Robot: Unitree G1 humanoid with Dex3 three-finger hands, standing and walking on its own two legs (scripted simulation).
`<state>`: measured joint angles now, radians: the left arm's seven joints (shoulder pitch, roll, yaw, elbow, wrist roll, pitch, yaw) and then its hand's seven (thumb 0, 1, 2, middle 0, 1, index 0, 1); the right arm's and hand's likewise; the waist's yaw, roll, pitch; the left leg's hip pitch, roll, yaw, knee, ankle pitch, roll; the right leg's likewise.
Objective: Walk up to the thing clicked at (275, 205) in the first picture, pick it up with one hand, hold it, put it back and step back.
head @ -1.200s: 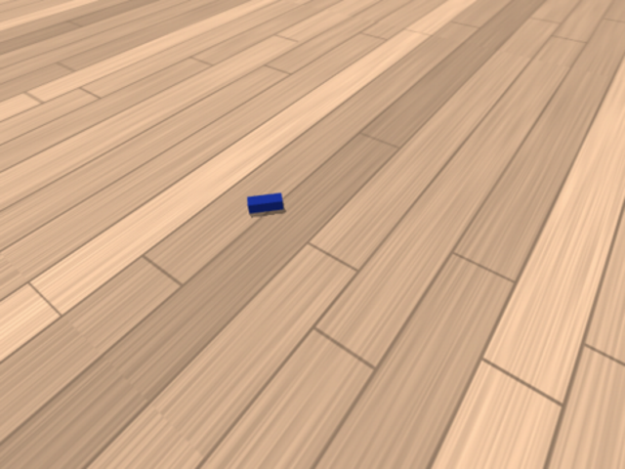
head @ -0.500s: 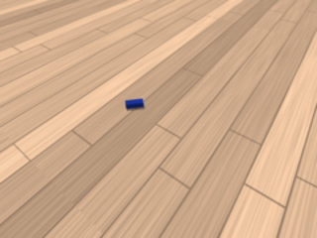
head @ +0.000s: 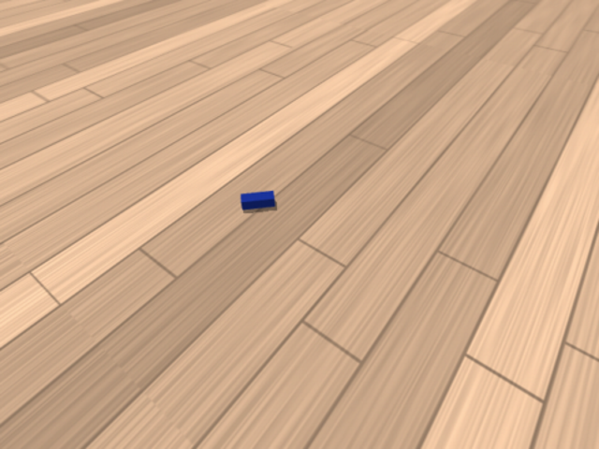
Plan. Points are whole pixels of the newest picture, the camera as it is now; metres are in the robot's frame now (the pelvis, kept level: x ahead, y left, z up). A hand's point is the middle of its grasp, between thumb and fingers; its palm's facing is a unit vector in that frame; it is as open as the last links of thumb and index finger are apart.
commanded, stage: walk up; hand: left
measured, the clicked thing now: (258, 200) +1.35 +0.26 -0.75
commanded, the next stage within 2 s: none
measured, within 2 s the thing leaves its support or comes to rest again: neither
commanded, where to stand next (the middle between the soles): +0.98 +0.00 m, yaw +9 degrees
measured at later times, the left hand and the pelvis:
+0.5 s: hand out of the picture +0.12 +0.27 -0.18, palm faces +0.11 -0.92 -0.37, open 7.4 cm; pelvis +0.16 -0.01 -0.03, yaw +6 degrees
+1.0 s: hand (186, 312) +0.38 +0.24 -0.13, palm faces +0.11 -0.88 -0.45, open 7.4 cm; pelvis +0.37 -0.06 -0.02, yaw +7 degrees
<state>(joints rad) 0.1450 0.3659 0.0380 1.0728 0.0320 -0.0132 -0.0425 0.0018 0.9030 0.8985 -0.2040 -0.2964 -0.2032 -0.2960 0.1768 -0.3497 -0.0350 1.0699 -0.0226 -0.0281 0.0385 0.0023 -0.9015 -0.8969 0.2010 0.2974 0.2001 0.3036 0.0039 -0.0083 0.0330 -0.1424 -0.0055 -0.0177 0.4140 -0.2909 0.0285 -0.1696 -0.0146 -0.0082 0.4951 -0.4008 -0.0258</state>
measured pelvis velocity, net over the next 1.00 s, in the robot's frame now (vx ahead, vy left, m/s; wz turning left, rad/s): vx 0.37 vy -0.06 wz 0.12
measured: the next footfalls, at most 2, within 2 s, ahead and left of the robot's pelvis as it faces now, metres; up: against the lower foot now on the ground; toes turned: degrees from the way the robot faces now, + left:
left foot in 0.48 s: +0.31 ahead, +0.12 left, +0.00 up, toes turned +10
right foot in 0.90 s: +0.48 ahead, -0.17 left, +0.00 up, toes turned +1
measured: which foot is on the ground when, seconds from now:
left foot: down 0.00-0.12, up 0.14-0.46, down 0.48-0.90, up 0.92-1.00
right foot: down 0.00-0.50, up 0.52-0.88, down 0.90-1.00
